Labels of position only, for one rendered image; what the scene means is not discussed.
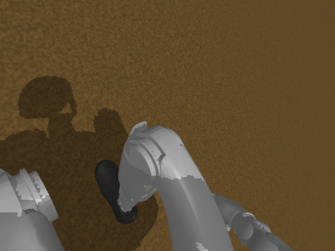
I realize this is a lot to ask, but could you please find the right robot foot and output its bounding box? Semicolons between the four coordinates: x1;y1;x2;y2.
95;160;138;224

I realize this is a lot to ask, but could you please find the right robot arm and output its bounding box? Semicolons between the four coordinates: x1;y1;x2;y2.
231;211;293;251

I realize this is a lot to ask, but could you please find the right robot hand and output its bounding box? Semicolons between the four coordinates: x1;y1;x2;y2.
212;193;245;231

